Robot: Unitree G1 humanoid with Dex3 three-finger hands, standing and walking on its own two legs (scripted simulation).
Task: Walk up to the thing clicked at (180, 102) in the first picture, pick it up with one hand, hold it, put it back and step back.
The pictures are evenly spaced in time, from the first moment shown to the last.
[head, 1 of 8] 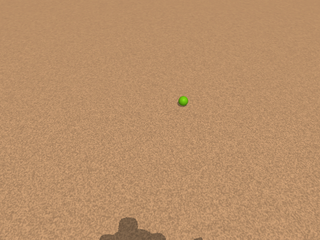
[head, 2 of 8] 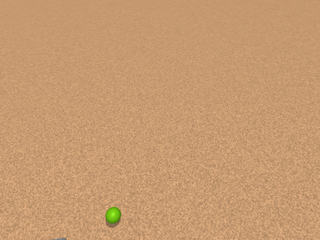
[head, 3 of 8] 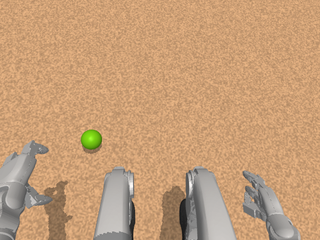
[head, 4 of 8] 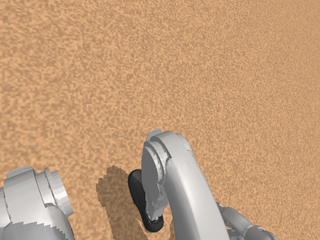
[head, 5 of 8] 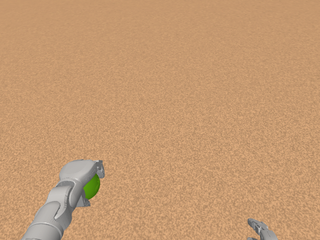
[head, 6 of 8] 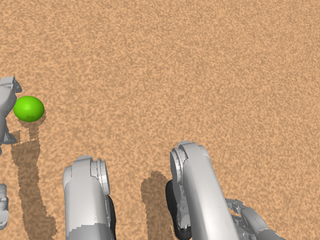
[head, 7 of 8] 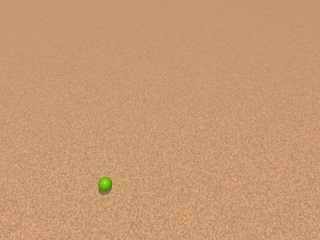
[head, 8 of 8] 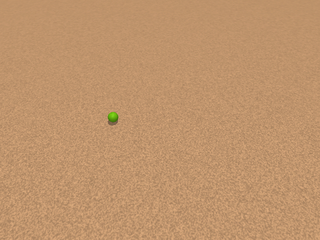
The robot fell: no
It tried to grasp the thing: yes
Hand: left
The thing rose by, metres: 0.69
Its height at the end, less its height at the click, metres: +0.00
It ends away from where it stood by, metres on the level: 0.23
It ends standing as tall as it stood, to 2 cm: yes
